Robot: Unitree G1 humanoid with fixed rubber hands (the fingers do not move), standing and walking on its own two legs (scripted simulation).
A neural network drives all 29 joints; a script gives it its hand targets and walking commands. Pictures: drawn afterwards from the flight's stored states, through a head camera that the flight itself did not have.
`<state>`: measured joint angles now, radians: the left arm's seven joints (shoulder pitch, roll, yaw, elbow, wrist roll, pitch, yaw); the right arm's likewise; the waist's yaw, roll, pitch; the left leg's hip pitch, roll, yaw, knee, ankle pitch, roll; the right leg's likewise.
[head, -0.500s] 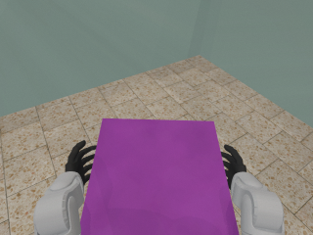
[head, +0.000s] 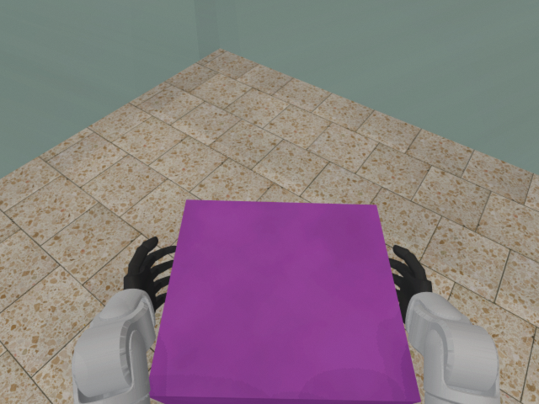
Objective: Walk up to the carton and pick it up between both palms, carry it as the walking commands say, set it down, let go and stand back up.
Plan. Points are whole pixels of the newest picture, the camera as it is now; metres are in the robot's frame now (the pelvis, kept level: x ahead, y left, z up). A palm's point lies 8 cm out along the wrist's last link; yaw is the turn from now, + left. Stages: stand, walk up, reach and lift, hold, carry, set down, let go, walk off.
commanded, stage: carry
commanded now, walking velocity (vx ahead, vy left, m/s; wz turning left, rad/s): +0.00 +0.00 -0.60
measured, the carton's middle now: (277, 314) +0.26 -0.02 -0.02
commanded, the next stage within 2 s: none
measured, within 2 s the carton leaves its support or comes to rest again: neither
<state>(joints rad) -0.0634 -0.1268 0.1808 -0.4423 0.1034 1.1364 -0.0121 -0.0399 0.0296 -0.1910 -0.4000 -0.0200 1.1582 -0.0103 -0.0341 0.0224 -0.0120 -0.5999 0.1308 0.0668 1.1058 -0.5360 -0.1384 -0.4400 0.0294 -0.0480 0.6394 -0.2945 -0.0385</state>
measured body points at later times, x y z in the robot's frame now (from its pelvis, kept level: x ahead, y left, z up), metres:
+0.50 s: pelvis -0.03 +0.03 +0.01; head -0.03 +0.05 +0.46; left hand +0.29 +0.12 +0.09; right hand +0.15 -0.22 +0.08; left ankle +0.02 +0.12 -0.72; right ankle -0.09 -0.10 -0.67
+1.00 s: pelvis -0.07 +0.04 +0.00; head -0.06 +0.06 +0.45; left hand +0.25 +0.04 +0.07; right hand +0.04 -0.25 +0.08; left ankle -0.01 +0.11 -0.72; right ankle -0.10 -0.08 -0.71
